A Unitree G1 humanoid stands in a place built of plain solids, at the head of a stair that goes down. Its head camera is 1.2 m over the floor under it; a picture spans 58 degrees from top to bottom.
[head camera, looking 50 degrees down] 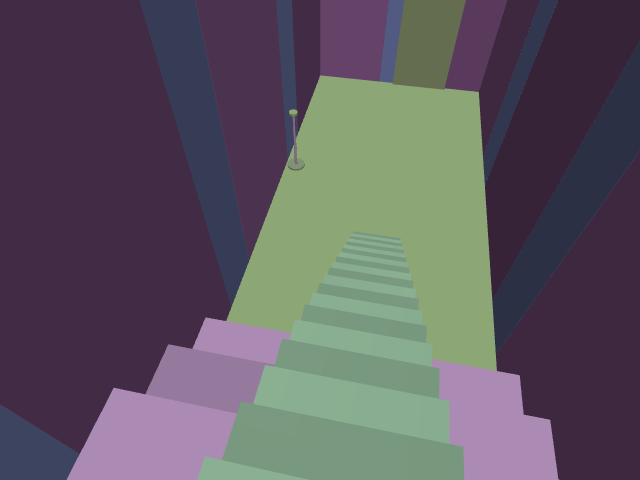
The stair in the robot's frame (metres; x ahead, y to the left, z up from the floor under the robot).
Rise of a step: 0.19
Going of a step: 0.21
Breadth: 0.69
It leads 11 degrees to the right of straight ahead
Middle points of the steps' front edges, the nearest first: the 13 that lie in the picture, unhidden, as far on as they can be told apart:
0.43 -0.09 -0.19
0.63 -0.13 -0.38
0.84 -0.17 -0.57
1.04 -0.21 -0.76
1.25 -0.25 -0.95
1.46 -0.30 -1.14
1.66 -0.34 -1.33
1.87 -0.38 -1.52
2.08 -0.42 -1.71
2.28 -0.46 -1.90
2.49 -0.50 -2.09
2.69 -0.54 -2.28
2.90 -0.58 -2.47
